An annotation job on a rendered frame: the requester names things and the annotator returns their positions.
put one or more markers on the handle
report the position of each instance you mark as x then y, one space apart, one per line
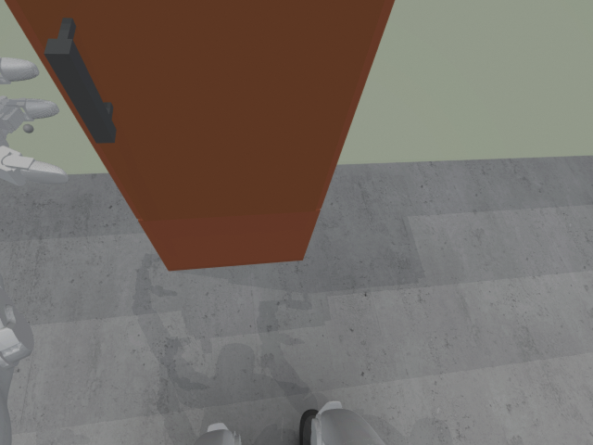
66 61

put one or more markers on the left robot upper arm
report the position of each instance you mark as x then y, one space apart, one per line
16 343

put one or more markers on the right robot thigh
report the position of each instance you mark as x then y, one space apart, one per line
342 427

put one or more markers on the left robot hand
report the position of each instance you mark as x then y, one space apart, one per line
15 168

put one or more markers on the right robot shin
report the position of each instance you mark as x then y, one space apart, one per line
328 406

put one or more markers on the cupboard door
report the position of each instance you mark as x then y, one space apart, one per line
222 107

